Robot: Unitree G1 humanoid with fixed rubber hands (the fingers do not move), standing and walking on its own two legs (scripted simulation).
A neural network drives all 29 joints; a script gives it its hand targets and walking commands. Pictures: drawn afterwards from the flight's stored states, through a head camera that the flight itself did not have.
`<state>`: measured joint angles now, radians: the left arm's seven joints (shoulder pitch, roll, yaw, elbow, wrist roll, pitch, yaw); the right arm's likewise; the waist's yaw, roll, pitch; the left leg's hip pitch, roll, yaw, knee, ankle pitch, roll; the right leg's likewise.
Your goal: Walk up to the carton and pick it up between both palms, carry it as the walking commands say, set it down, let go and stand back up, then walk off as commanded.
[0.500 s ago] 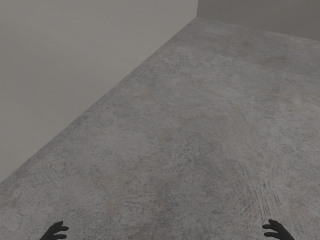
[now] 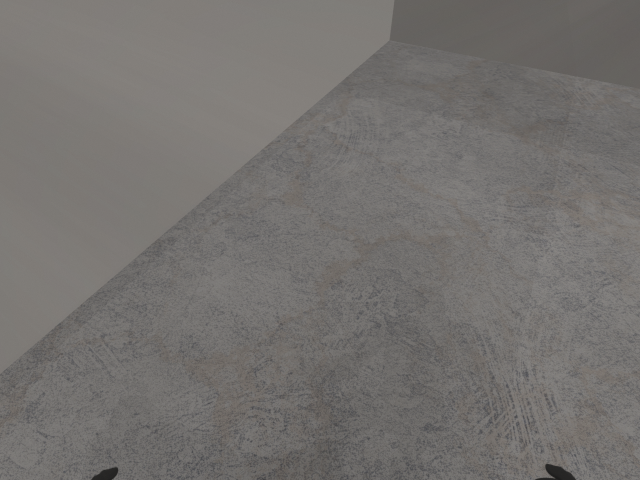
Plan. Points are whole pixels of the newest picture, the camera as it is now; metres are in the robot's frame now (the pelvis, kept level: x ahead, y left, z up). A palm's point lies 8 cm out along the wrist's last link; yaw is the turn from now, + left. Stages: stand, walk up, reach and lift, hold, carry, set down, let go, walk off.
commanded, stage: stand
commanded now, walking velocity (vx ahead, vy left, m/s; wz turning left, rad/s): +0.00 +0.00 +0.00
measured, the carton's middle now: out of the picture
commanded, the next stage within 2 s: walk up in 1.38 s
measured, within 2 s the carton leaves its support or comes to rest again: neither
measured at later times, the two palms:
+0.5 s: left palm out of the picture +0.10 +0.31 -0.10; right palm out of the picture +0.10 -0.31 -0.10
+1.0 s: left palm out of the picture +0.11 +0.31 -0.10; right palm out of the picture +0.11 -0.31 -0.10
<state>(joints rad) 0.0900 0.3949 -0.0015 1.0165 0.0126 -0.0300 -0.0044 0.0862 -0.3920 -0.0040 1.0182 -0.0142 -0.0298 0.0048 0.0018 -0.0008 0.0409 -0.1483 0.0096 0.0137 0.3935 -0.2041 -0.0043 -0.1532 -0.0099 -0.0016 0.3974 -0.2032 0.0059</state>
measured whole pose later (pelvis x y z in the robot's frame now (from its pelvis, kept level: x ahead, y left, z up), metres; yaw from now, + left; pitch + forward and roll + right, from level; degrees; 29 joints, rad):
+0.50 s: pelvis +0.00 +0.00 +0.00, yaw +0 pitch -2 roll +0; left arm 0.09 0.40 0.00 1.06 0.01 -0.02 0.00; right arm 0.08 -0.40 -0.01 1.06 -0.01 -0.02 0.00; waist 0.00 0.00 0.04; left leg -0.13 0.01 0.01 0.35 -0.19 -0.01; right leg -0.13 -0.01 0.00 0.36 -0.18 0.01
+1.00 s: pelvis +0.01 +0.00 +0.00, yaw +0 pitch -2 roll +0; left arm 0.08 0.40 0.00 1.06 0.01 -0.02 0.00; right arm 0.08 -0.40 -0.01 1.06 -0.01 -0.02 0.00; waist 0.00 0.00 0.04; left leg -0.11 0.01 0.01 0.34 -0.19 -0.01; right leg -0.12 -0.01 0.00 0.34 -0.18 0.01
